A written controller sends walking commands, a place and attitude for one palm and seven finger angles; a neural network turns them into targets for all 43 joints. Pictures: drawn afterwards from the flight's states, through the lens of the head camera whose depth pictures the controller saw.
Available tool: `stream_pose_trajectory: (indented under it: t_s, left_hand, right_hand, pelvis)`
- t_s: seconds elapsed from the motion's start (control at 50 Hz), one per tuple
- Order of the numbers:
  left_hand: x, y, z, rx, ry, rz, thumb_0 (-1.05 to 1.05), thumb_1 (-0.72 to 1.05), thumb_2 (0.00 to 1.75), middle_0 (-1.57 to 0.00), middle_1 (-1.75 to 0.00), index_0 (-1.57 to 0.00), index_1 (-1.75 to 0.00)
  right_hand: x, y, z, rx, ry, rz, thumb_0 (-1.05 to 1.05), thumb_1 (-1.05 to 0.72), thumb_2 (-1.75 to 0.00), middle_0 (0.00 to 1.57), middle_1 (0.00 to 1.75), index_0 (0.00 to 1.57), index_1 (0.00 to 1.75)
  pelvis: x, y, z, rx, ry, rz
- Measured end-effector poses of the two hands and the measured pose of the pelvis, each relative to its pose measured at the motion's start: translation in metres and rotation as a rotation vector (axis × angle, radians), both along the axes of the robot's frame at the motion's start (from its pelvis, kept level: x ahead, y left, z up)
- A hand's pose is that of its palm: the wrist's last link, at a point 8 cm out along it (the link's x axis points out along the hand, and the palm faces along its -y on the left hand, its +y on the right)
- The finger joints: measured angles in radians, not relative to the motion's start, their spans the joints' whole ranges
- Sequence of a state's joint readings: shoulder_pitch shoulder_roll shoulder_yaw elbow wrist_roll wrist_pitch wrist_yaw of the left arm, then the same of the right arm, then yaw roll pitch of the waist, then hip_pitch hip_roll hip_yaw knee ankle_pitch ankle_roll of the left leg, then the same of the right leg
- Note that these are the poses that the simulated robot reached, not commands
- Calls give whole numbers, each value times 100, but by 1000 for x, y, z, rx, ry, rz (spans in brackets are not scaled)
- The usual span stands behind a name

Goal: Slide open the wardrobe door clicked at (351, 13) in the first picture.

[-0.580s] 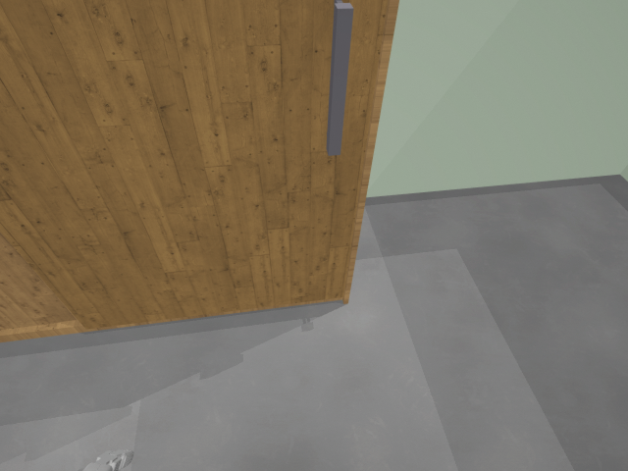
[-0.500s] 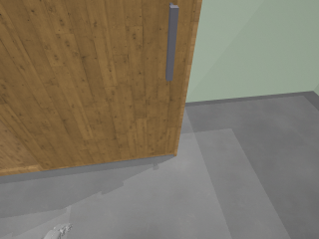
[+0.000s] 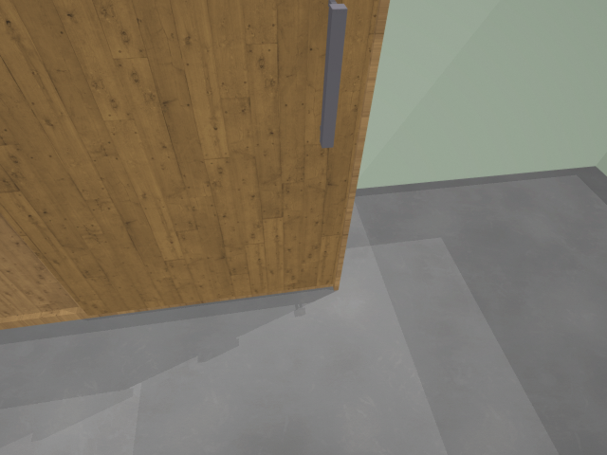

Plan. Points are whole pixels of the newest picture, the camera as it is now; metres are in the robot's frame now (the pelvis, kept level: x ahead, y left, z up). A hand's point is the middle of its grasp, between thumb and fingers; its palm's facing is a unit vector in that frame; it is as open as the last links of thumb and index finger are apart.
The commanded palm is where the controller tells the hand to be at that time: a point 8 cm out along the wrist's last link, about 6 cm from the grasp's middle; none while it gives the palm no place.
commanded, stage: stand and wait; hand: right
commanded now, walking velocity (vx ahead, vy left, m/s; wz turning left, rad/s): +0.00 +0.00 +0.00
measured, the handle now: (329, 80) +0.79 +0.00 +0.11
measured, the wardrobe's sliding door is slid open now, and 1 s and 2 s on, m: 0.00 0.00 0.00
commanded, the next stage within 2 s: look at it before walking up in 0.26 s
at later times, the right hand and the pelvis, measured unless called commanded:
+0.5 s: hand out of the picture +0.08 -0.24 -0.15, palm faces -0.03 +0.94 -0.33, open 7.4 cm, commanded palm none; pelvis -0.01 +0.01 +0.00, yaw +0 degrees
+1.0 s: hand out of the picture +0.08 -0.24 -0.15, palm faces -0.02 +0.94 -0.34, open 7.4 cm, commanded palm none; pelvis +0.00 +0.00 +0.00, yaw +0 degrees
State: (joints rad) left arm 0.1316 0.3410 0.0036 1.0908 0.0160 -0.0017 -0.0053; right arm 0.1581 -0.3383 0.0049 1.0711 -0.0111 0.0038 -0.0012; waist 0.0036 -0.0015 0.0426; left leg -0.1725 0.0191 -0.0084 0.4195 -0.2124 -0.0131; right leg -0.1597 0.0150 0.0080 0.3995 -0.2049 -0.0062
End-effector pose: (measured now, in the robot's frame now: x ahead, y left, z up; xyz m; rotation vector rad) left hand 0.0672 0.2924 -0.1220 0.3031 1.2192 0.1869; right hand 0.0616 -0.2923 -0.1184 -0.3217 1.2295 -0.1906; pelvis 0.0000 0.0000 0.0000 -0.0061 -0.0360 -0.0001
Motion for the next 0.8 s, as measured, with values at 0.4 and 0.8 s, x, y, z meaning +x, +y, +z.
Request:
stream_pose_trajectory:
  t_s: [0.4, 0.8]
  left_hand:
    - [-7, 4, 1, -5, -1, 3, 1, 91, 90, -21, -30, -20, -30]
    - [5, 2, 2, -2, 4, -6, 1, 91, 90, -21, -30, -20, -30]
  right_hand:
    - [11, 9, 3, 8, -45, 15, 0, -90, -90, 20, 30, 20, 30]
    - [5, 5, 1, 6, -4, 1, 0, -90, -90, 20, 30, 20, 30]
  pelvis:
    - [-6, 5, 2, 1, -1, -3]
    - [1, 4, 3, 2, 6, -3]
